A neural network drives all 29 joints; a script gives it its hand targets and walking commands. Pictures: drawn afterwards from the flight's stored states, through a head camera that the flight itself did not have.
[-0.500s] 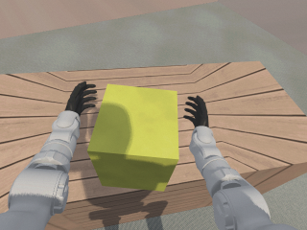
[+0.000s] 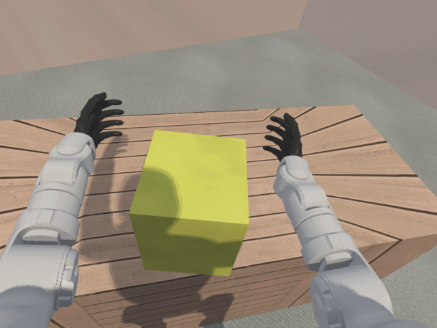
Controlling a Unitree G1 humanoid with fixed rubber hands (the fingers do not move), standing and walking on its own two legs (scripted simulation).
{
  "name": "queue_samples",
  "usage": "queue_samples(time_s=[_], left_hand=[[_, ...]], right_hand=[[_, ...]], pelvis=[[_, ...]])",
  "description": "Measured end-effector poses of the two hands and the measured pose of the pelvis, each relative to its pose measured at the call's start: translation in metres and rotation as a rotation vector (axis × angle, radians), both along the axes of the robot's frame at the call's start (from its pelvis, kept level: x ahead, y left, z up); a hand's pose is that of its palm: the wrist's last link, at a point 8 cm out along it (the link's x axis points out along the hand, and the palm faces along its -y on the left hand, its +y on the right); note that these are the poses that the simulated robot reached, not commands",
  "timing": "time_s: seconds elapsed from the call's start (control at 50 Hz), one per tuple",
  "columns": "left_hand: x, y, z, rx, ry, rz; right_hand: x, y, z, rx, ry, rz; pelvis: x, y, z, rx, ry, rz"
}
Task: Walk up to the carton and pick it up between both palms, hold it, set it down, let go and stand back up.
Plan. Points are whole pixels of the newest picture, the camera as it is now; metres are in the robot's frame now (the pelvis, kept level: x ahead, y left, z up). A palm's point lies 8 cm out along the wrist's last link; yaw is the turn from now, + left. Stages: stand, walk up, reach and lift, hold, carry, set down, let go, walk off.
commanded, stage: set down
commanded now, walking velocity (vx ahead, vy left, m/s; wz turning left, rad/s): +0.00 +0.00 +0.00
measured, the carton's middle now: (193, 206) +0.37 +0.04 -0.04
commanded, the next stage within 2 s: none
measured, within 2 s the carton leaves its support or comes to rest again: neither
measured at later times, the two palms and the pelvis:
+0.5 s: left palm (78, 187) +0.34 +0.25 +0.07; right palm (287, 206) +0.32 -0.14 +0.05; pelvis +0.01 +0.00 +0.00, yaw +0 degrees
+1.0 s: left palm (75, 226) +0.28 +0.25 +0.03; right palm (293, 246) +0.25 -0.15 +0.01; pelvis +0.03 +0.00 +0.00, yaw -1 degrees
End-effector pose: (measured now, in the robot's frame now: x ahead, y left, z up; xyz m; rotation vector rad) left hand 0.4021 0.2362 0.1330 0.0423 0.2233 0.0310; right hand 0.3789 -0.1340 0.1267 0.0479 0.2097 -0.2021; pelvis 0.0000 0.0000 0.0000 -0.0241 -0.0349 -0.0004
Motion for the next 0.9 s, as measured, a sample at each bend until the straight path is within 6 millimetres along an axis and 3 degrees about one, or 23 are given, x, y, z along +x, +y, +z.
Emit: queue_samples(time_s=[0.18, 0.34, 0.54, 0.9], left_hand=[[-0.014, -0.009, -0.012, 0.011, 0.006, -0.016], [-0.040, 0.004, -0.045, 0.005, 0.049, 0.027], [-0.073, 0.014, -0.070, 0.017, 0.049, 0.028], [-0.110, 0.009, -0.098, 0.029, 0.048, 0.000]], right_hand=[[-0.019, -0.002, -0.024, 0.024, 0.046, -0.008], [-0.043, -0.013, -0.055, 0.027, 0.057, -0.023], [-0.068, -0.005, -0.080, 0.048, 0.063, -0.002], [-0.114, -0.017, -0.108, 0.033, 0.063, -0.012]], pelvis=[[-0.002, 0.004, 0.001, 0.006, -0.038, 0.004], [0.000, 0.003, 0.001, 0.011, -0.045, -0.007], [0.011, -0.002, 0.002, 0.012, -0.046, -0.003], [0.029, -0.005, 0.001, 0.014, -0.050, -0.017]])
